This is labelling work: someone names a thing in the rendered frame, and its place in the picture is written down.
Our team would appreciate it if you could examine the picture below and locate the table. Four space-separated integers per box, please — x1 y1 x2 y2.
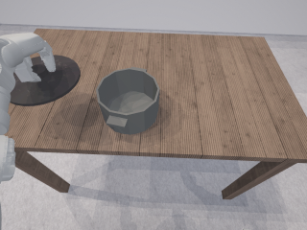
3 28 307 200

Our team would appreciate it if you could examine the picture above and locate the lid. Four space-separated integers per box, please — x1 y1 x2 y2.
10 55 81 106

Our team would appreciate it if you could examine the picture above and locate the robot left upper arm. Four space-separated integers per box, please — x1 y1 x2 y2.
0 135 16 230

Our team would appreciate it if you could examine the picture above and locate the knob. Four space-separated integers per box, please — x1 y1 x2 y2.
31 64 49 79

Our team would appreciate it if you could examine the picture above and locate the left robot hand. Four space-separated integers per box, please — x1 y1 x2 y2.
0 33 56 82

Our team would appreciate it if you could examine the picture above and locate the robot left forearm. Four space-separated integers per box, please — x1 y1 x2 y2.
0 36 24 135

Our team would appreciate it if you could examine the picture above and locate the pot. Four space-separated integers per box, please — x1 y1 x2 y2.
96 67 160 135

